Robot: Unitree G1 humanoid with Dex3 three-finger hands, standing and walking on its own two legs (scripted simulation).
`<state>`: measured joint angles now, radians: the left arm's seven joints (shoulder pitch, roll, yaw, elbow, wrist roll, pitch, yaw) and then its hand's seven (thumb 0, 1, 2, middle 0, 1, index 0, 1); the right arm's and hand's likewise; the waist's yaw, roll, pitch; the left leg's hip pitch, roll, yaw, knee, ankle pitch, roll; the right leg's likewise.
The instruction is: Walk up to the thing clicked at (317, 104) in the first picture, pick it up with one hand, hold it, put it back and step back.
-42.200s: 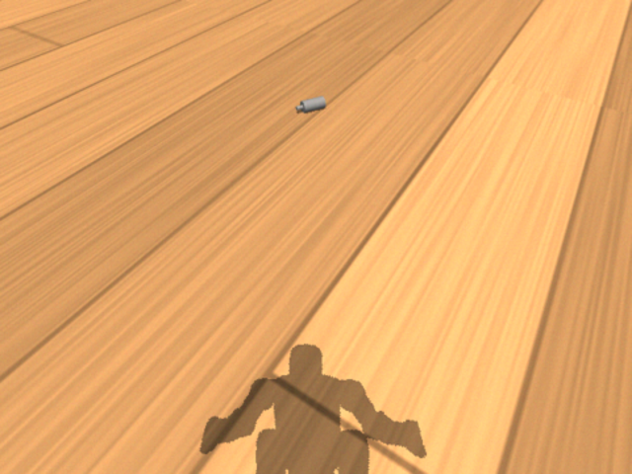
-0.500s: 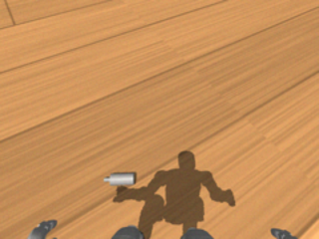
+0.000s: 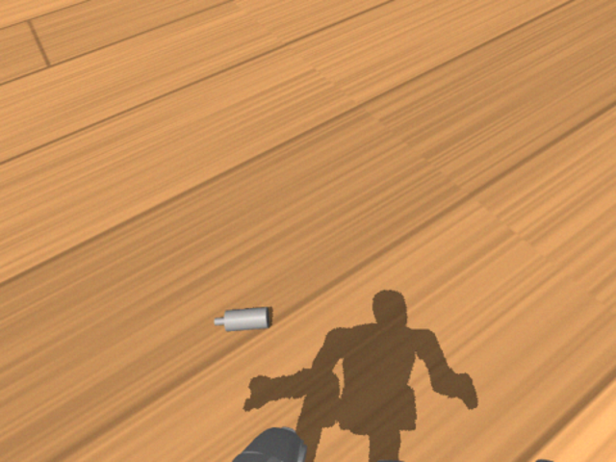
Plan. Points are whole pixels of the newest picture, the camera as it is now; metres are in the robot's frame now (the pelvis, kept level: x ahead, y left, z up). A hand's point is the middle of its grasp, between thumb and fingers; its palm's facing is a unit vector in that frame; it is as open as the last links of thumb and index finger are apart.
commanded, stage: step back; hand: left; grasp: from above
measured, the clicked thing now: (241, 319) +0.57 +0.30 -0.73
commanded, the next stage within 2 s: none
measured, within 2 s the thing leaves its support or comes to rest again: neither
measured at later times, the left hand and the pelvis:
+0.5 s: hand out of the picture -0.04 +0.27 -0.16, palm faces +0.01 -0.92 -0.40, open 7.3 cm; pelvis -0.14 +0.00 -0.01, yaw +0 degrees
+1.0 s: hand out of the picture -0.20 +0.28 -0.16, palm faces +0.07 -0.91 -0.41, open 7.3 cm; pelvis -0.32 +0.00 -0.02, yaw +5 degrees
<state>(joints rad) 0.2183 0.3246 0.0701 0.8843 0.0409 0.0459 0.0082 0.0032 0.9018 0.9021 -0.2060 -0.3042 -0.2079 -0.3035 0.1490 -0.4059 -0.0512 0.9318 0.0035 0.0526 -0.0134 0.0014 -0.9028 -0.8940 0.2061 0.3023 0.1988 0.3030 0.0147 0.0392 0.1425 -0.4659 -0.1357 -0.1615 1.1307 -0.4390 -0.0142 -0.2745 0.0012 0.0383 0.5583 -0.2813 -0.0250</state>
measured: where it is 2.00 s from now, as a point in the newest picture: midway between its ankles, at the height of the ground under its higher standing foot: outside the picture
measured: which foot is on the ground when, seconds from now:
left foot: up 0.00-0.14, down 0.16-0.56, up 0.58-0.92, down 0.94-1.00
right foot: down 0.00-0.20, up 0.22-0.52, down 0.54-0.96, up 0.98-1.00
